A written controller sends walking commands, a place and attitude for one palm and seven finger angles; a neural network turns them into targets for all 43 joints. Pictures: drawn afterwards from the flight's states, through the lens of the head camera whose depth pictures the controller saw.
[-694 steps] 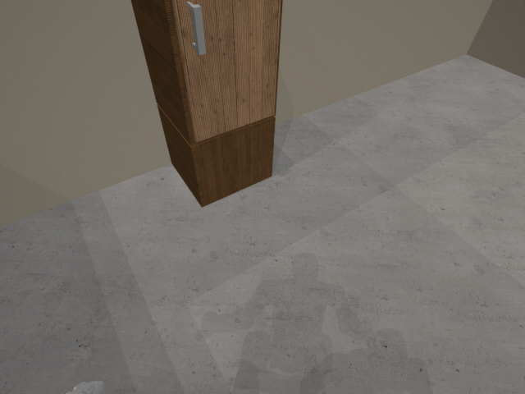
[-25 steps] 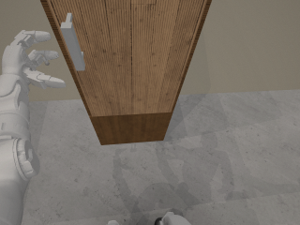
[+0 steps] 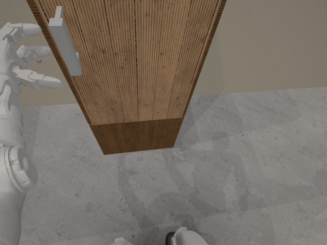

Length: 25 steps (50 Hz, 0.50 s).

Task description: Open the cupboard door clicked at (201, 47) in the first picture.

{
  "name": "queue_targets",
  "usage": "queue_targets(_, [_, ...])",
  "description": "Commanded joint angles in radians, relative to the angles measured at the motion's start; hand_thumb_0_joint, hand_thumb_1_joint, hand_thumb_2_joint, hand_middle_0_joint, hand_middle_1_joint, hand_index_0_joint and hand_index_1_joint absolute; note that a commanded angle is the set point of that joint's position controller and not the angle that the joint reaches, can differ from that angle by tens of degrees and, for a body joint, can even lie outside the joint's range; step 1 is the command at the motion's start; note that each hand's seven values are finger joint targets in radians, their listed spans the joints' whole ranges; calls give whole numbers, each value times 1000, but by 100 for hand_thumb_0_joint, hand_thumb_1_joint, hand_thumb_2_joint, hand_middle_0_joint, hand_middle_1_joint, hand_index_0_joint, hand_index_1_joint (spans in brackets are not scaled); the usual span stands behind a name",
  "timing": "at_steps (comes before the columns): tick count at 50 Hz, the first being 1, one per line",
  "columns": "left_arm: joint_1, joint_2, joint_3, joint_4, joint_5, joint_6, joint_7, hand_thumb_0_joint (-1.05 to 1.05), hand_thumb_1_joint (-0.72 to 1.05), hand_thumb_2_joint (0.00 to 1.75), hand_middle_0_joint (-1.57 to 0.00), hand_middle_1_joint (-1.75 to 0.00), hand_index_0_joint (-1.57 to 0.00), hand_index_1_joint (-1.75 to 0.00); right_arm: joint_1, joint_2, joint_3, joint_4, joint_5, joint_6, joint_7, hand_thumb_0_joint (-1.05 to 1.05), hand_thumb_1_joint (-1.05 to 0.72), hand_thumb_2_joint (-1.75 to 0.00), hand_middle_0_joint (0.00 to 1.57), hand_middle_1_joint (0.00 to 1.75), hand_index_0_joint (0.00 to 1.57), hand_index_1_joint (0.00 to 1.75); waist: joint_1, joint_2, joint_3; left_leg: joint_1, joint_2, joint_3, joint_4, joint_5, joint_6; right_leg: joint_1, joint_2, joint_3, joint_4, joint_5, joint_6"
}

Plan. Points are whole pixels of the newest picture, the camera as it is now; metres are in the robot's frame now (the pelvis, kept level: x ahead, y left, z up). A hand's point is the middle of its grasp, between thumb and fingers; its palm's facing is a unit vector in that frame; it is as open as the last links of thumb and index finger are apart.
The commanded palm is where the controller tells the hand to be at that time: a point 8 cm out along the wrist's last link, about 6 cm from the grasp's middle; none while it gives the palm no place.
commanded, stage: move the hooked fingers beside the handle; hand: left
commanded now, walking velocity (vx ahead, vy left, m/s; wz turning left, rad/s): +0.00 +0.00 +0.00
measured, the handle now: (68, 43) +0.56 +0.17 +0.13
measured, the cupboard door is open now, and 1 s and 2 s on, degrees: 0 0 0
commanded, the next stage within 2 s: slide the fingers in behind the handle in 0.50 s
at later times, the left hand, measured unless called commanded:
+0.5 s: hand (34, 65) +0.49 +0.23 +0.12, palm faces +0.03 -1.00 +0.00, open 14.0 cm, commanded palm +0.48 +0.28 +0.12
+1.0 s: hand (53, 60) +0.51 +0.20 +0.12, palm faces +0.03 -1.00 +0.01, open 14.0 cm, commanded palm +0.49 +0.24 +0.12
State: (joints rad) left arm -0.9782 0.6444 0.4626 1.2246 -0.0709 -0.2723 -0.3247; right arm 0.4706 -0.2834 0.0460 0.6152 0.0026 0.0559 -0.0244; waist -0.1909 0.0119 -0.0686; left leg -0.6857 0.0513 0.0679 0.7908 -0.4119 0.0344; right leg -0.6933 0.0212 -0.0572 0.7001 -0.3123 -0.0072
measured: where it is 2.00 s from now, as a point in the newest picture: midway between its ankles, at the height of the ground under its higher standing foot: outside the picture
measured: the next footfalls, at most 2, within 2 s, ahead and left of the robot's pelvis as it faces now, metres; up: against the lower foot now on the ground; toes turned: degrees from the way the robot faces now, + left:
none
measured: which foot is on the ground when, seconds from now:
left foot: down 0.00-1.00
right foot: down 0.00-1.00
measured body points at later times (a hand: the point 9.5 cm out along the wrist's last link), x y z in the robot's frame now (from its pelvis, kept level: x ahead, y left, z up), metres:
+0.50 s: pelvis -0.01 +0.00 +0.00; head +0.09 +0.03 +0.44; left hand +0.49 +0.28 +0.13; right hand +0.02 -0.27 -0.10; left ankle -0.03 +0.09 -0.71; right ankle +0.01 -0.12 -0.71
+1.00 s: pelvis -0.01 +0.00 +0.00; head +0.09 +0.02 +0.44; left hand +0.50 +0.25 +0.12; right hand -0.04 -0.26 -0.11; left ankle -0.03 +0.09 -0.71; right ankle +0.01 -0.12 -0.71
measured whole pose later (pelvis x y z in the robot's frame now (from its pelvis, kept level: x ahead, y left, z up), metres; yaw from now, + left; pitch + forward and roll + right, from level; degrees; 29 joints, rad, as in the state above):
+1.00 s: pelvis -0.01 +0.00 +0.00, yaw +0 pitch +17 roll -3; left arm -1.00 0.56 0.41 1.23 -0.07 -0.28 -0.23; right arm 0.48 -0.28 0.04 0.64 -0.01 0.04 -0.01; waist -0.20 0.02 -0.08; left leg -0.70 0.04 0.06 0.82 -0.41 0.04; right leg -0.70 0.01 -0.06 0.73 -0.32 0.00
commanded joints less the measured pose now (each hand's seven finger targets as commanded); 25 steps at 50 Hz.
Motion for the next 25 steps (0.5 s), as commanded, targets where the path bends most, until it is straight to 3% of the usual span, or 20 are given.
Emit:
queue_targets(1, [-439,233,4,-279,-49,-79,-6,0,-50,30,-30,-120,-30,-120,159,-180,-80,-43,1,-9,-4,0,-90,-90,20,30,20,30,29,169,-520,405,-8,-108,-42,661,-10,198,35,22,-25,444,-13])
queue_targets(3, [-385,219,0,-253,-58,-54,-17,0,-50,30,-30,-120,-30,-120,148,-182,-80,-44,4,-2,-3,0,-90,-90,20,30,20,30,38,154,-485,376,-9,-99,-51,641,-10,209,32,23,-33,446,-9])
queue_targets(6, [-373,210,-10,-223,-61,-29,-18,0,-50,30,-30,-120,-30,-120,135,-183,-76,-49,7,4,-8,0,-90,-90,20,30,20,30,32,115,-403,319,-15,-89,-65,570,0,213,28,21,-42,428,-11])
queue_targets(8, [-370,231,-4,-234,-54,-32,-13,0,-50,30,-30,-120,-30,-120,124,-182,-74,-56,9,5,-9,0,-90,-90,20,30,20,30,40,129,-408,314,-17,-88,-66,549,-4,213,26,25,-39,416,-12])
queue_targets(9, [-398,208,-22,-255,-58,-38,-10,0,-50,30,-30,-120,-30,-120,121,-180,-74,-55,7,3,-9,0,-90,-90,20,30,20,30,24,105,-405,315,-16,-89,-67,541,-2,212,26,24,-40,419,-8])
queue_targets(11, [-422,210,-14,-292,-65,-63,-7,0,-50,30,-30,-120,-30,-120,117,-182,-76,-58,6,-1,-10,0,-90,-90,20,30,20,30,29,130,-429,341,-16,-96,-60,563,-5,211,26,25,-32,417,-14])
queue_targets(13, [-441,170,-45,-290,-64,-74,-7,0,-50,30,-30,-120,-30,-120,106,-175,-76,-53,8,-4,-9,0,-90,-90,20,30,20,30,23,144,-438,368,-15,-103,-59,557,-11,185,26,23,-33,393,-11])
queue_targets(15, [-467,149,-63,-263,-63,-71,-3,0,-50,30,-30,-120,-30,-120,101,-176,-75,-39,9,-10,-10,0,-90,-90,20,30,20,30,9,144,-404,363,-15,-108,-60,511,-12,152,26,20,-38,352,-12])
queue_targets(17, [-483,200,-28,-219,-59,-63,6,0,-50,30,-30,-120,-30,-120,104,-185,-71,-33,8,-12,-15,0,-90,-90,20,30,20,30,6,109,-384,318,-18,-108,-64,459,-7,160,23,24,-39,335,-11])
queue_targets(19, [-504,182,-60,-194,-46,-55,9,0,-50,30,-30,-120,-30,-120,100,-184,-66,-34,9,-18,-17,0,-90,-90,20,30,20,30,-6,101,-361,285,-21,-111,-69,411,-6,149,19,23,-38,307,-10])
queue_targets(22, [-540,230,-33,-218,-32,-74,22,0,-50,30,-30,-120,-30,-120,103,-186,-64,-35,4,-27,-18,0,-90,-90,20,30,20,30,3,160,-424,317,-22,-117,-56,432,-12,142,18,27,-26,302,-13])
queue_targets(23, [-550,199,-53,-203,-35,-74,21,0,-50,30,-30,-120,-30,-120,107,-184,-62,-35,3,-30,-17,0,-90,-90,20,30,20,30,-10,128,-427,314,-21,-120,-55,425,-11,142,21,25,-25,301,-11])
queue_targets(25, [-549,226,-39,-170,-33,-75,19,0,-50,30,-30,-120,-30,-120,110,-190,-60,-32,4,-35,-18,0,-90,-90,20,30,20,30,-7,117,-409,288,-21,-122,-58,398,-12,143,21,25,-25,283,-12])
